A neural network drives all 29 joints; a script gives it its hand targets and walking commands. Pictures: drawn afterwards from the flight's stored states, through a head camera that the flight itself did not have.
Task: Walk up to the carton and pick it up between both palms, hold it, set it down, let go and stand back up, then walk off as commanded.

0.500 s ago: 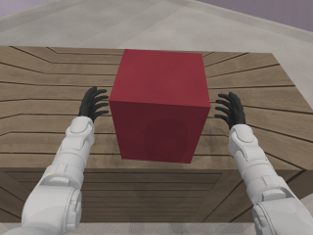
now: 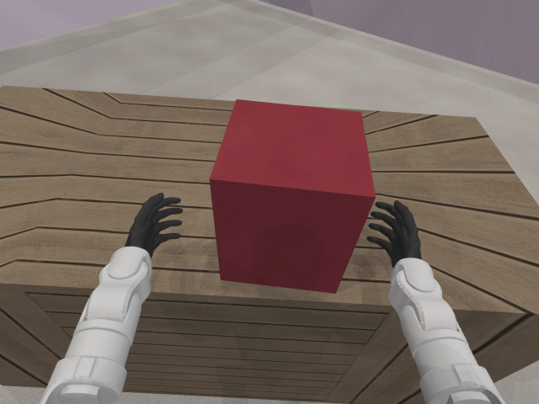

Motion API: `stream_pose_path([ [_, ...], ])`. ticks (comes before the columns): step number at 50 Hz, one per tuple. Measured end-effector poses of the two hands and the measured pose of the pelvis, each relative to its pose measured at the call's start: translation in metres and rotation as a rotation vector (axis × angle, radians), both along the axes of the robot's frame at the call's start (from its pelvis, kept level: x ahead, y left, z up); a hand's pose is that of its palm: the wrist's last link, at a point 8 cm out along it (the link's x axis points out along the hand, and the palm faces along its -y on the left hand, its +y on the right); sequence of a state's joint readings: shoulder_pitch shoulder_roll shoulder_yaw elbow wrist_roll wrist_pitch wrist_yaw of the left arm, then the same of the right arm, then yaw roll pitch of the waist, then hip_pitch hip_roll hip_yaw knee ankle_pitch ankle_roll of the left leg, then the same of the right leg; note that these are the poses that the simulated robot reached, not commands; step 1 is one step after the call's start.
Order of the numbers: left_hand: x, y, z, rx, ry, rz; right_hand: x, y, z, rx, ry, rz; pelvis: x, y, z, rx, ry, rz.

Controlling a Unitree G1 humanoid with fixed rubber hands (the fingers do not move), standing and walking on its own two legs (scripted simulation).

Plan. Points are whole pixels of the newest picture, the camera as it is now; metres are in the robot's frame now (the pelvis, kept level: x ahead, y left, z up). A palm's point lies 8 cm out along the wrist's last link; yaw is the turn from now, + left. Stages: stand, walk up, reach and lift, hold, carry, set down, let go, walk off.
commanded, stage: set down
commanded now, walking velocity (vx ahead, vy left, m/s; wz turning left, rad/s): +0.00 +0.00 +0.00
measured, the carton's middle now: (287, 199) +0.44 -0.01 +0.06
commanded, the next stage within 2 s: none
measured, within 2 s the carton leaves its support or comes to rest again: neither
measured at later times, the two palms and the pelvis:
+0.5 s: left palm (123, 296) +0.25 +0.21 +0.06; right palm (422, 306) +0.24 -0.19 +0.07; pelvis +0.00 +0.00 +0.00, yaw -1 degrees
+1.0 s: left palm (124, 337) +0.21 +0.21 +0.03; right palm (434, 347) +0.20 -0.20 +0.03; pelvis +0.00 +0.00 +0.00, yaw -2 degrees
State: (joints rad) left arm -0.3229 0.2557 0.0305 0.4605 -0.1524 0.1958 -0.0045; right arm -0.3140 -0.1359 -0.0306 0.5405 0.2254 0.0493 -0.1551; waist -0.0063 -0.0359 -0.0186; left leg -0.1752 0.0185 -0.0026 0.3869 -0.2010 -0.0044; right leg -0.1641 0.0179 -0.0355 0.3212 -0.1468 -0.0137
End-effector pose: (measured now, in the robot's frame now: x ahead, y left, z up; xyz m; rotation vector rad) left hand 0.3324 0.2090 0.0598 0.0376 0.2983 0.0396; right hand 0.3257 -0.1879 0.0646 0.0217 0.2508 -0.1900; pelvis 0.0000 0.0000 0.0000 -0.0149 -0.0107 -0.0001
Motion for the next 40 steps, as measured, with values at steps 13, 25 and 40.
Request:
stream_pose_path([
  [13, -0.058, -0.006, -0.015, -0.045, 0.056, -0.006, -0.076, -0.021, 0.004, -0.026, -0.035, -0.003, 0.006, -0.004, 0.001, 0.014, -0.036, -0.037],
  [25, -0.084, 0.004, -0.003, -0.026, 0.039, 0.029, -0.085, -0.001, 0.0, 0.028, -0.011, 0.032, 0.003, -0.005, 0.002, 0.016, -0.037, -0.024],
  [40, -0.135, 0.014, -0.024, 0.007, 0.105, 0.021, -0.136, -0.012, -0.009, -0.026, 0.062, -0.022, -0.003, 0.004, 0.001, 0.016, -0.052, -0.038],
])
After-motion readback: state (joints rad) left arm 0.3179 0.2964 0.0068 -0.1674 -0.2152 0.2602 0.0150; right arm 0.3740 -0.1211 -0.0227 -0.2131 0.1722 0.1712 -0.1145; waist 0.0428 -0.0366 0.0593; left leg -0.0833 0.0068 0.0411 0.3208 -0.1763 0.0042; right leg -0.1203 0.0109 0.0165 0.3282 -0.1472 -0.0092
